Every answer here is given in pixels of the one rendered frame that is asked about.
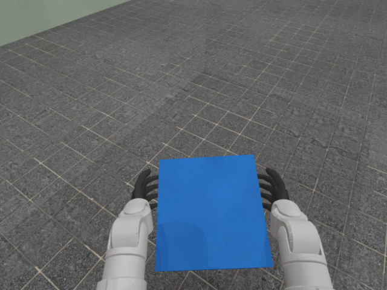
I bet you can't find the robot left forearm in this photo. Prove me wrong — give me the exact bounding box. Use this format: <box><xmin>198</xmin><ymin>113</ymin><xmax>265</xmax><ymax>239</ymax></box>
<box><xmin>96</xmin><ymin>198</ymin><xmax>154</xmax><ymax>290</ymax></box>

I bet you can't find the right robot hand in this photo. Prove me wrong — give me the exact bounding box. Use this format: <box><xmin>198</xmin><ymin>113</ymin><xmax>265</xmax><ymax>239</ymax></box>
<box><xmin>257</xmin><ymin>167</ymin><xmax>290</xmax><ymax>212</ymax></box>

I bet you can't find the left robot hand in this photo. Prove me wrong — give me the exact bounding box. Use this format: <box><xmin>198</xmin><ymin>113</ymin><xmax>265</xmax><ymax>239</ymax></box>
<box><xmin>131</xmin><ymin>169</ymin><xmax>158</xmax><ymax>210</ymax></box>

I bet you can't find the robot right forearm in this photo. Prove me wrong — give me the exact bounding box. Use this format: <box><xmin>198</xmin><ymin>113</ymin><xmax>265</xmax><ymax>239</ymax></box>
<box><xmin>270</xmin><ymin>199</ymin><xmax>335</xmax><ymax>290</ymax></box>

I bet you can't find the carton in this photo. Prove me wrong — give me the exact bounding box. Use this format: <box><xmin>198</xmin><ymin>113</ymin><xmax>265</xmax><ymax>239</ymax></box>
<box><xmin>155</xmin><ymin>154</ymin><xmax>273</xmax><ymax>271</ymax></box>

